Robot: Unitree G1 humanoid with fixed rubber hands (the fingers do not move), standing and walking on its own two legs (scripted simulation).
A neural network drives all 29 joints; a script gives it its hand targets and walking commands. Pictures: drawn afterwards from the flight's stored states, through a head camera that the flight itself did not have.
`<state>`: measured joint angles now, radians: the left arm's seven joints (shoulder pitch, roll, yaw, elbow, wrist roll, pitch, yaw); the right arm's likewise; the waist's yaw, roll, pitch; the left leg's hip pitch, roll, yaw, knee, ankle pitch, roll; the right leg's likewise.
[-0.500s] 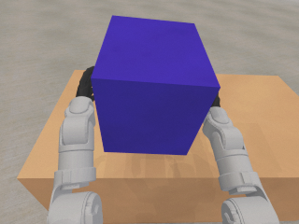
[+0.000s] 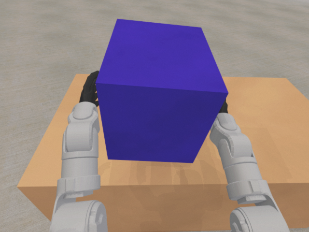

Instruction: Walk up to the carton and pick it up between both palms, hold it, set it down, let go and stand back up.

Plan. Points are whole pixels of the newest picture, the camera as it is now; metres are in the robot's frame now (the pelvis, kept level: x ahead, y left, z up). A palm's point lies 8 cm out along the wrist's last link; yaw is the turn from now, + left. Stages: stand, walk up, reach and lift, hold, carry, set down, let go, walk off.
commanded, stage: hold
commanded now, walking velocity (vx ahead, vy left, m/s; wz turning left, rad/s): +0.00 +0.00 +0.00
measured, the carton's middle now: (155, 91) +0.42 -0.01 +0.18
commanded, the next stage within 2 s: set down in 1.94 s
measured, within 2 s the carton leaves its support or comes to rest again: neither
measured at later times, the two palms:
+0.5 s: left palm (88, 102) +0.37 +0.15 +0.19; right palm (217, 112) +0.35 -0.16 +0.16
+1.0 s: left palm (91, 104) +0.36 +0.15 +0.18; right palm (218, 117) +0.34 -0.17 +0.15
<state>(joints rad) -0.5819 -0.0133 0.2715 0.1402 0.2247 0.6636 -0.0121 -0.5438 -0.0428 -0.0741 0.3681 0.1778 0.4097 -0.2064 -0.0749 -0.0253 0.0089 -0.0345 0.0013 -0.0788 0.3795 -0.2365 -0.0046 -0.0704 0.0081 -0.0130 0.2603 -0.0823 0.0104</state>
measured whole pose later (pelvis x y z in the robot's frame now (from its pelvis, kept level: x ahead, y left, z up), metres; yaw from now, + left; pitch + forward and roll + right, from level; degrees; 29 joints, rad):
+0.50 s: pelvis +0.00 +0.00 +0.00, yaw +1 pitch -6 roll -1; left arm -0.60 0.00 0.28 0.17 0.22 0.65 -0.02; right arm -0.56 -0.03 -0.08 0.39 0.17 0.40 -0.21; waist -0.08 -0.03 0.01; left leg -0.04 0.00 -0.09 0.38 -0.23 -0.01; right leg -0.07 0.01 -0.02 0.26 -0.08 0.01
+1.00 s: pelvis +0.00 +0.00 +0.00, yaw +1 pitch -7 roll -1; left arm -0.57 -0.02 0.27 0.13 0.23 0.66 -0.02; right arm -0.52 -0.03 -0.09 0.36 0.17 0.39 -0.20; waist -0.09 -0.02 0.02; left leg -0.03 0.00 -0.08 0.37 -0.23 0.00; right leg -0.06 0.00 -0.02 0.26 -0.09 0.01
